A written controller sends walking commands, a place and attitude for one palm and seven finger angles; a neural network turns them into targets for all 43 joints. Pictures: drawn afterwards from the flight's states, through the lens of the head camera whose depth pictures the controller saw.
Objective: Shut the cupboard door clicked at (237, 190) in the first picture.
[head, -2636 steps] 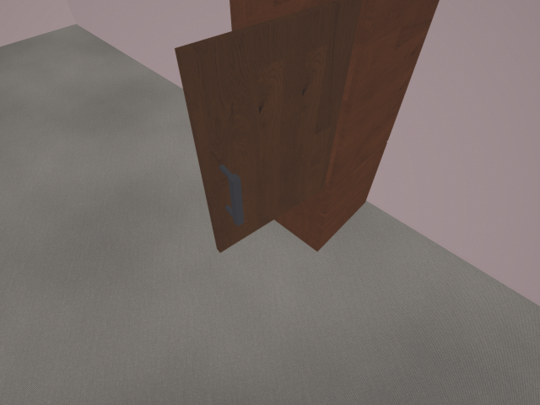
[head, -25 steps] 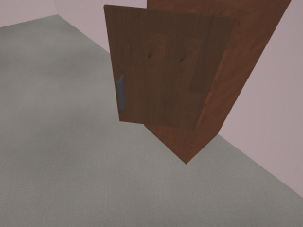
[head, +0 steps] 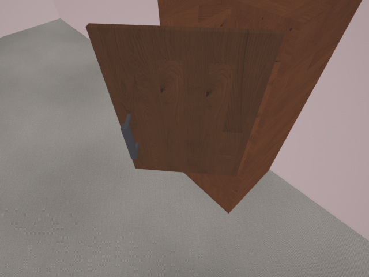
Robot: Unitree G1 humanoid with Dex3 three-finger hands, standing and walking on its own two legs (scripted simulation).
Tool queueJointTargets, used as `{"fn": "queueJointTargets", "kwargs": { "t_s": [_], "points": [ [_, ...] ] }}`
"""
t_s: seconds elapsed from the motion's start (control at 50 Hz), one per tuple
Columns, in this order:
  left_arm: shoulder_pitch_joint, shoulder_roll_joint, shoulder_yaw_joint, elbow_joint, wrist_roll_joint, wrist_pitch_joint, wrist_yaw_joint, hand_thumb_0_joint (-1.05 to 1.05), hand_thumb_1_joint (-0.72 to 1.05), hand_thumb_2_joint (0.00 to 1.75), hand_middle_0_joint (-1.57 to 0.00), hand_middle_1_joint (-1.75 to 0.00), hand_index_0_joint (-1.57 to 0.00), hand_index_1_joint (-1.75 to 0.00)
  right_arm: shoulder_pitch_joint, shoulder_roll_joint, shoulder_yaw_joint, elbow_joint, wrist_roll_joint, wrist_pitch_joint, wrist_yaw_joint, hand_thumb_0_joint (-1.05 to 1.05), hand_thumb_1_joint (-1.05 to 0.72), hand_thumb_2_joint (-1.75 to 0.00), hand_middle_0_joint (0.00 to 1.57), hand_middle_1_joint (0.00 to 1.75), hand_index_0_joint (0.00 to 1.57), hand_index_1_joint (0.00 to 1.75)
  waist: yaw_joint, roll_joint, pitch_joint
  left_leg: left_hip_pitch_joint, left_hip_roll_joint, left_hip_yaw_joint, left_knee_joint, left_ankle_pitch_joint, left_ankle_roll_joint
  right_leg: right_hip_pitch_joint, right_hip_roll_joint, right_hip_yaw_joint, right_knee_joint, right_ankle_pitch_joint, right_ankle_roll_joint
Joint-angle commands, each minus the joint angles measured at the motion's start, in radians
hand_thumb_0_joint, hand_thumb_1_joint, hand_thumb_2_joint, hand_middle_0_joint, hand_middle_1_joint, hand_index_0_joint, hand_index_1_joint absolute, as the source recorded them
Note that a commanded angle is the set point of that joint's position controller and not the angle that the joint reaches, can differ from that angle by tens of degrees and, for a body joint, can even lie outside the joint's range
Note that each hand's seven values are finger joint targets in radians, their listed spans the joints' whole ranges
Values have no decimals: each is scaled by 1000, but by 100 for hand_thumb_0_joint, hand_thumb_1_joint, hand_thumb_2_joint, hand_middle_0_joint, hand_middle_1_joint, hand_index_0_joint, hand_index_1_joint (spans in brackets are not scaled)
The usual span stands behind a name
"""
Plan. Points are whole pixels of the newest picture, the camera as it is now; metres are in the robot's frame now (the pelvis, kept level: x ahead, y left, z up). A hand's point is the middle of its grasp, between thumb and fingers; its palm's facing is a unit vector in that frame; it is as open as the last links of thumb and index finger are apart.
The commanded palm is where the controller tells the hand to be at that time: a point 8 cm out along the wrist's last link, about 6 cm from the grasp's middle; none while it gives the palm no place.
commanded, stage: come to a stop and stand still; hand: left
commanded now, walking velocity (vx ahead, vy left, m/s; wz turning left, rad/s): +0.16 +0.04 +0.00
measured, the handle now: (131, 137) +0.53 +0.20 -0.09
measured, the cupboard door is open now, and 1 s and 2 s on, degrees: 41 41 41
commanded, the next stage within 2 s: look again from close up in 1.36 s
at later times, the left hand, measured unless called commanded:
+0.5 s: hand out of the picture +0.10 +0.20 -0.17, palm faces +0.04 -0.97 -0.25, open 7.4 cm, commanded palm none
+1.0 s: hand out of the picture +0.08 +0.18 -0.17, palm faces +0.02 -0.98 -0.20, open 7.3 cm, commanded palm none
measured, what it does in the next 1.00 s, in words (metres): steps on the spot: left foot, then right foot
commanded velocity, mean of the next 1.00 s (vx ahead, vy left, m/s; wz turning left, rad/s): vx -0.07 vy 0.02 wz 0.00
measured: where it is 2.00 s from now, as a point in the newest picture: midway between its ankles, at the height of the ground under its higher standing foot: outside the picture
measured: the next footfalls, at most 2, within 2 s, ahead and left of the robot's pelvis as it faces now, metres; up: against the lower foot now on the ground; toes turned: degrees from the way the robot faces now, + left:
left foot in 0.18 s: +0.15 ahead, +0.13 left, +0.00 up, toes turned +5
right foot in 0.56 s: +0.09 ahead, -0.13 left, +0.00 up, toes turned -2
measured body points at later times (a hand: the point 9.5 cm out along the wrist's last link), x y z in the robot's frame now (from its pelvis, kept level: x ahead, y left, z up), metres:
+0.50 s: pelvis +0.06 +0.00 +0.00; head +0.11 +0.00 +0.45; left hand +0.10 +0.26 -0.15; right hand +0.16 -0.22 -0.15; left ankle +0.11 +0.12 -0.73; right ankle +0.03 -0.12 -0.71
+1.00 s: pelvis +0.04 +0.00 +0.00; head +0.06 +0.01 +0.45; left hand +0.08 +0.23 -0.16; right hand +0.04 -0.23 -0.15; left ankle +0.03 +0.10 -0.74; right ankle +0.05 -0.13 -0.74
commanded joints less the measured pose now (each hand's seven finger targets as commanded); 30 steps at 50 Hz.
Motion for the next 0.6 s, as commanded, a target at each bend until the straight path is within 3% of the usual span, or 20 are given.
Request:
{"fn": "queueJointTargets", "kwargs": {
  "t_s": [0.0, 0.04, 0.06, 0.12, 0.14, 0.16, 0.18, 0.22, 0.26, 0.28, 0.32, 0.36, 0.38, 0.44, 0.48, 0.5, 0.52, 0.54, 0.56, 0.58],
  "points": [
    [103, 93, 6, -3, 15, -9, 9, 0, 90, 90, -20, -30, -20, -30, 37, 3, -5, -77, -7, -16, 3, 0, -90, -90, 20, 30, 20, 30, 5, -132, -48, -113, 49, -13, -90, 70, -22, 66, -269, 196, -275, 238, -151],
    [96, 101, 1, 4, 12, -9, 2, 0, 90, 90, -20, -30, -20, -30, 18, 6, 0, -86, -5, -14, 8, 0, -90, -90, 20, 30, 20, 30, 3, -161, -29, -70, 29, 19, -199, 123, -30, 35, -240, 164, -279, 226, -137],
    [90, 101, -3, 9, 13, -8, 5, 0, 90, 90, -20, -30, -20, -30, -1, 10, 3, -90, -1, -15, 7, 0, -90, -90, 20, 30, 20, 30, 3, -143, -23, -27, 26, 15, -273, 142, -35, 19, -238, 162, -256, 269, -133],
    [66, 105, -15, 21, -1, 5, 14, 0, 90, 90, -20, -30, -20, -30, 6, -21, 15, -74, 0, -17, 1, 0, -90, -90, 20, 30, 20, 30, -15, -109, -48, 170, 13, -4, -534, 404, -42, -14, -177, 102, -142, 305, -56],
    [91, 93, -20, 24, -4, 13, 18, 0, 90, 90, -20, -30, -20, -30, 9, -69, 12, -74, 0, -25, -1, 0, -90, -90, 20, 30, 20, 30, -4, -41, -80, 231, 71, -69, -572, 619, -23, -22, -138, 89, -95, 237, -12],
    [121, 85, -22, 22, -1, 27, 24, 0, 90, 90, -20, -30, -20, -30, 1, -123, 3, -80, -1, -27, -7, 0, -90, -90, 20, 30, 20, 30, 13, 37, -79, 211, 156, -138, -565, 795, 23, 3, -95, 71, -62, 95, 23],
    [149, 69, -25, 28, 0, 37, 31, 0, 90, 90, -20, -30, -20, -30, -34, -148, 1, -87, -3, -21, -14, 0, -90, -90, 20, 30, 20, 30, 24, 50, -55, 166, 191, -146, -568, 818, 51, 27, -73, 76, -79, 4, 34],
    [159, 90, -23, 37, 0, 54, 29, 0, 90, 90, -20, -30, -20, -30, -91, -155, 1, -104, 7, -15, -32, 0, -90, -90, 20, 30, 20, 30, 29, 136, -50, 170, 199, -167, -597, 925, 80, 45, -67, 57, -34, 33, 51],
    [155, 116, -17, 31, -2, 63, 26, 0, 90, 90, -20, -30, -20, -30, -96, -179, -12, -112, 9, -6, -42, 0, -90, -90, 20, 30, 20, 30, 23, 179, -89, 234, 234, -182, -597, 1105, 109, 39, -57, 53, 53, -22, 52],
    [154, 128, -11, 21, -4, 67, 25, 0, 90, 90, -20, -30, -20, -30, -93, -193, -21, -119, 6, -1, -46, 0, -90, -90, 20, 30, 20, 30, 15, 166, -136, 298, 262, -196, -590, 1188, 129, 2, -50, 62, 106, -103, 52],
    [127, 133, -1, -12, -1, 81, 21, 0, 90, 90, -20, -30, -20, -30, -87, -234, -44, -133, -1, 12, -52, 0, -90, -90, 20, 30, 20, 30, -3, 143, -170, 376, 323, -235, -591, 1227, 188, -111, -20, 91, 261, -281, 51],
    [102, 119, 6, -37, 4, 85, 19, 0, 90, 90, -20, -30, -20, -30, -109, -245, -55, -148, -9, 21, -55, 0, -90, -90, 20, 30, 20, 30, -8, 96, -168, 381, 346, -228, -568, 1196, 221, -176, -6, 127, 375, -342, 46],
    [97, 110, 11, -47, 3, 86, 17, 0, 90, 90, -20, -30, -20, -30, -134, -247, -58, -157, -12, 23, -54, 0, -90, -90, 20, 30, 20, 30, -2, 102, -181, 363, 337, -211, -565, 1157, 214, -169, -7, 140, 373, -325, 47],
    [131, 98, 13, -57, 3, 87, 14, 0, 90, 90, -20, -30, -20, -30, -211, -237, -61, -185, -13, 27, -44, 0, -90, -90, 20, 30, 20, 30, 29, 130, -187, 250, 286, -150, -576, 949, 163, -57, -2, 110, 251, -204, 46],
    [194, 102, 12, -46, 9, 79, 12, 0, 90, 90, -20, -30, -20, -30, -247, -219, -59, -195, -4, 30, -32, 0, -90, -90, 20, 30, 20, 30, 65, 85, -177, 129, 224, -112, -538, 675, 111, 88, -4, 78, 48, 1, 45],
    [208, 131, 12, -44, 16, 71, 15, 0, 90, 90, -20, -30, -20, -30, -245, -187, -53, -199, 5, 33, -22, 0, -90, -90, 20, 30, 20, 30, 72, -12, -166, 52, 149, -81, -481, 432, 62, 144, -45, 136, -85, 108, 36],
    [170, 202, 17, -56, 27, 60, 19, 0, 90, 90, -20, -30, -20, -30, -227, -123, -47, -210, 14, 38, -10, 0, -90, -90, 20, 30, 20, 30, 51, -242, -111, -59, 5, 5, -365, 94, -13, 109, -229, 372, -205, 119, -31],
    [104, 256, 14, -77, 23, 59, 12, 0, 90, 90, -20, -30, -20, -30, -225, -116, -42, -215, 12, 53, 1, 0, -90, -90, 20, 30, 20, 30, 46, -289, -56, -22, -41, -13, -218, -101, -30, -55, -366, 449, -300, -26, -125],
    [58, 255, 11, -92, 24, 61, 11, 0, 90, 90, -20, -30, -20, -30, -239, -111, -41, -218, 6, 62, 5, 0, -90, -90, 20, 30, 20, 30, 40, -183, -26, 12, -39, -47, -153, -99, -24, -138, -351, 439, -310, -94, -152],
    [16, 238, 8, -84, 24, 54, 11, 0, 90, 90, -20, -30, -20, -30, -237, -109, -37, -201, 2, 61, 4, 0, -90, -90, 20, 30, 20, 30, 25, -256, 10, -22, -25, -68, -125, -57, -18, -134, -311, 440, -291, -69, -148]
  ]
}}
